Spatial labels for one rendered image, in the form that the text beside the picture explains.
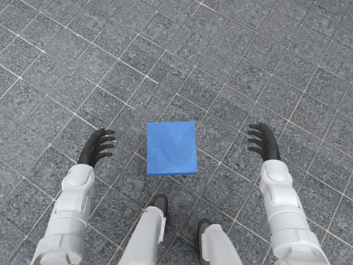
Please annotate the left robot hand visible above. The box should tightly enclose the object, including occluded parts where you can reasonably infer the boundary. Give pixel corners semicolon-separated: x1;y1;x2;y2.
77;128;115;168

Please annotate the robot left shin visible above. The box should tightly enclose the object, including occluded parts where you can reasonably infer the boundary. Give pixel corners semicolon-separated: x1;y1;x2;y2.
141;206;163;216

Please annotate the carton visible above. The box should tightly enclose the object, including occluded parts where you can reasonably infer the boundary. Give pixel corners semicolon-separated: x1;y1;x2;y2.
147;121;197;176

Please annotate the right robot hand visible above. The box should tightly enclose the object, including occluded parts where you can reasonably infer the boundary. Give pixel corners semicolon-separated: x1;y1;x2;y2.
247;123;281;162

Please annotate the left robot foot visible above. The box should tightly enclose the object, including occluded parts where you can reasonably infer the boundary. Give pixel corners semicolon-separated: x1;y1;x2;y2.
153;194;168;218

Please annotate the robot right forearm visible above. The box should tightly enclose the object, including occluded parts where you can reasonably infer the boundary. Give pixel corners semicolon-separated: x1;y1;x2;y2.
259;160;331;265

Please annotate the robot left forearm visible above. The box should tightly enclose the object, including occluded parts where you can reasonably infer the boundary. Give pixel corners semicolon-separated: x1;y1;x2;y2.
30;164;95;265

